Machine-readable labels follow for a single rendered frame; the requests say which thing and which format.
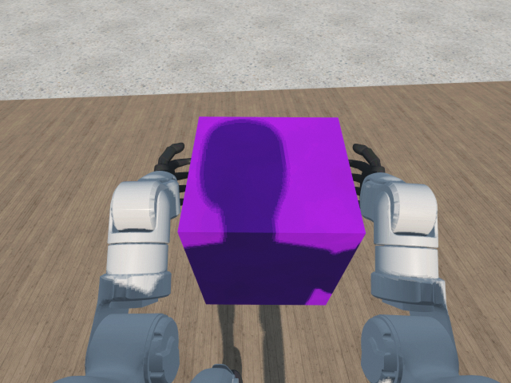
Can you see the carton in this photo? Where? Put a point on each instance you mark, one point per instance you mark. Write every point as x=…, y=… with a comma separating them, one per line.
x=270, y=213

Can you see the robot left forearm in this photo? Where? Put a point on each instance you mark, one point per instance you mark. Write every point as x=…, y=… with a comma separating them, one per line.
x=139, y=232

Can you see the robot right upper arm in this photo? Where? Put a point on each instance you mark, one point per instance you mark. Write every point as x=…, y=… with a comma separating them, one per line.
x=410, y=349

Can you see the robot left upper arm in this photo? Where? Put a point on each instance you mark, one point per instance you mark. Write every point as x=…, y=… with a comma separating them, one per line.
x=132, y=348

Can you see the robot right hand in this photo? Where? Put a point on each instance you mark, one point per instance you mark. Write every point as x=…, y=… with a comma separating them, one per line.
x=367, y=169

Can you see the robot right forearm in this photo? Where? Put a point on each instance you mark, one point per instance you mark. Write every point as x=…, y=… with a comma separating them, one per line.
x=405, y=218

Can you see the robot left hand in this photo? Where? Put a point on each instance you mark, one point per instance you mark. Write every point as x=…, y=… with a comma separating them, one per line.
x=164, y=164

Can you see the left robot shin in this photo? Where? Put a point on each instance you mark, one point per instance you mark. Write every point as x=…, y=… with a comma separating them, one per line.
x=222, y=366

